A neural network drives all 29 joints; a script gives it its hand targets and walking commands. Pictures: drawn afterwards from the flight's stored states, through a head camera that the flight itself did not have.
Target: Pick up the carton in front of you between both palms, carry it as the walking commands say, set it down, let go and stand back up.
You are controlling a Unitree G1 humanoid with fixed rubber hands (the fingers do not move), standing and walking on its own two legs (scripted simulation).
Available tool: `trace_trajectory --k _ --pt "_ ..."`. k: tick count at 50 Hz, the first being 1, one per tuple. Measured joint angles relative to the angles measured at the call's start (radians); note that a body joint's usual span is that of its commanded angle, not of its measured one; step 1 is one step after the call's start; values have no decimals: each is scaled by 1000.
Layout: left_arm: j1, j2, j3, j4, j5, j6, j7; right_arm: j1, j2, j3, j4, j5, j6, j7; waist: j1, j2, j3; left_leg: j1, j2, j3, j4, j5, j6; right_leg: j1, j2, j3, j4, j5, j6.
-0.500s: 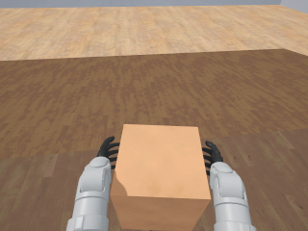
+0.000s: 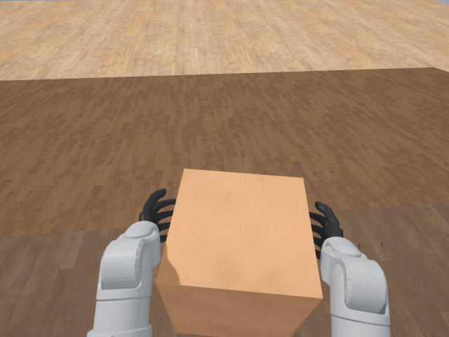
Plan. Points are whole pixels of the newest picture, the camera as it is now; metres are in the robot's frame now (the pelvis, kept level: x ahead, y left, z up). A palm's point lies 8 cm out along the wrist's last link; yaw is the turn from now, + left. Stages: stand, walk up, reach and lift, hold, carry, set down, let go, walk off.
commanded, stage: carry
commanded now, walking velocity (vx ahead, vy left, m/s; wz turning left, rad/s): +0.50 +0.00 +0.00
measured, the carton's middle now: (236, 259) +0.28 +0.00 +0.02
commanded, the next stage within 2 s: none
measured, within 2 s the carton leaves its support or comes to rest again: neither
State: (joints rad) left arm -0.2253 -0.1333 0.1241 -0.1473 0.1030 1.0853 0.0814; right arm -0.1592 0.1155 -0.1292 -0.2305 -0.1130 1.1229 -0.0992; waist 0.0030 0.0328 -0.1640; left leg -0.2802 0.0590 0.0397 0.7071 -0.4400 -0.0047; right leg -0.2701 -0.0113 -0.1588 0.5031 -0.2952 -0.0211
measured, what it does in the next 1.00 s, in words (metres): walks ahead: left foot, then right foot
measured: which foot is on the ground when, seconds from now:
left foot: up 0.00-0.16, down 0.18-0.58, up 0.60-0.92, down 0.94-1.00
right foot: down 0.00-0.20, up 0.22-0.58, down 0.60-1.00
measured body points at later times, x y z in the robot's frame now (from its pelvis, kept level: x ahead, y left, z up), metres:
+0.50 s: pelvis +0.29 +0.02 +0.01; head +0.29 +0.03 +0.46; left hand +0.58 +0.16 +0.09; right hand +0.56 -0.14 +0.09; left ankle +0.15 +0.10 -0.73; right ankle +0.41 -0.10 -0.70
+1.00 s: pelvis +0.55 +0.00 +0.00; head +0.55 +0.01 +0.45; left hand +0.84 +0.16 +0.10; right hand +0.84 -0.14 +0.10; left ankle +0.59 +0.11 -0.73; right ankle +0.50 -0.07 -0.73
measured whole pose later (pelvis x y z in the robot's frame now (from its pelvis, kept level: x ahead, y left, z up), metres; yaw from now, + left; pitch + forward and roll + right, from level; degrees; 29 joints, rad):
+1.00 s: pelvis +0.55 +0.00 +0.00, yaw +1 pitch +2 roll +0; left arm -0.23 -0.12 0.13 -0.32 0.10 1.17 0.09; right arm -0.21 0.14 -0.12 -0.33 -0.11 1.19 -0.09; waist 0.01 -0.02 -0.05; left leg -0.35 0.05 0.18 0.52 -0.19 0.03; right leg -0.19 -0.04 -0.22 0.52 -0.34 -0.04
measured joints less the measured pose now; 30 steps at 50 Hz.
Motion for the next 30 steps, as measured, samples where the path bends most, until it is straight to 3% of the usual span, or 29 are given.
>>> trace_trajectory --k 3,8,10,13,16,21,26,28,30 --pt "45 -5 -34 -73 10 46 14 20 9 -20 -47 24 41 5 2 -44 6 -105 -27 53 115 -87 12 58 -31 3 -53 -41 10" --pt "74 0 -31 -203 2 111 23 18 16 10 -114 28 77 5 23 -81 42 -150 -46 130 -142 115 18 172 -68 24 -108 -83 49" --pt "69 2 -10 -240 -3 124 24 -8 19 23 -120 25 84 5 29 -84 51 -114 -49 169 -186 246 47 161 -94 34 19 -162 59" --pt "55 7 22 -234 -15 144 23 -33 23 40 -93 9 96 3 16 -60 49 -74 -48 183 -153 162 86 -5 -75 79 408 -193 38" --pt "36 -6 27 -203 -12 158 24 -27 22 28 -98 4 121 0 -2 -30 50 11 -46 174 -245 151 66 -164 -61 69 567 -130 15" --pt "25 -6 3 -183 2 139 13 -22 21 5 -115 8 118 -1 -34 -9 61 172 -38 147 -402 144 55 -308 -57 39 376 24 20" --pt "55 -2 -13 -204 13 118 8 -12 20 11 -114 15 96 5 -34 -16 73 327 -28 137 -457 63 17 -322 -42 -25 86 180 9" --pt "64 -1 -17 -207 14 115 7 -6 19 15 -115 13 94 7 -29 -13 83 372 -13 135 -410 0 -1 -279 -21 -68 6 242 -3" --pt "65 -1 -24 -193 15 108 7 2 15 13 -112 11 89 10 -16 -10 92 352 17 143 -221 -79 -15 -216 -4 -105 -29 266 -32"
